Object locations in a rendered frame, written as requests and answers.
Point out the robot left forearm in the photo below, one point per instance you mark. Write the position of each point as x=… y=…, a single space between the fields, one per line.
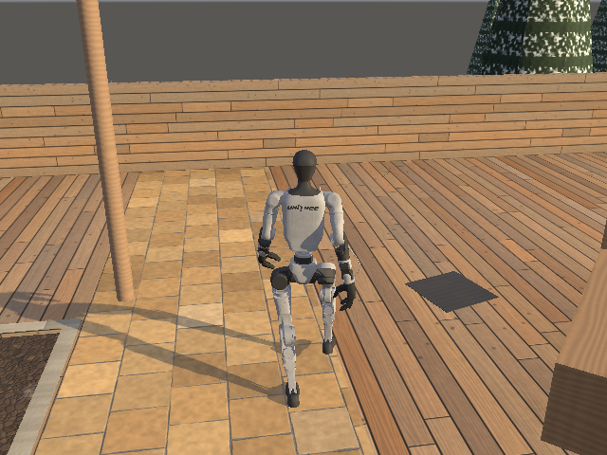
x=263 y=246

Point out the robot right forearm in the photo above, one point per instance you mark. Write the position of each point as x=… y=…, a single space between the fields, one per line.
x=344 y=261

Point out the left robot foot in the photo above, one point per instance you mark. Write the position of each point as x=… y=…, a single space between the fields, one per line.
x=293 y=398

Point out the right robot upper arm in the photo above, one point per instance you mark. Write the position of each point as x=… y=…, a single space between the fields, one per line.
x=333 y=201

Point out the left robot upper arm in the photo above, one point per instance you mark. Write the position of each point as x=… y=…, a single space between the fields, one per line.
x=274 y=200

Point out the robot left hand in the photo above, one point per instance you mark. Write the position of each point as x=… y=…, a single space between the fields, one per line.
x=271 y=255

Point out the robot right hand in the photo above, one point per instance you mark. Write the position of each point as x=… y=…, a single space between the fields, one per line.
x=351 y=294

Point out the left robot thigh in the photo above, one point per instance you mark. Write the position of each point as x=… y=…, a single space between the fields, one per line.
x=281 y=289

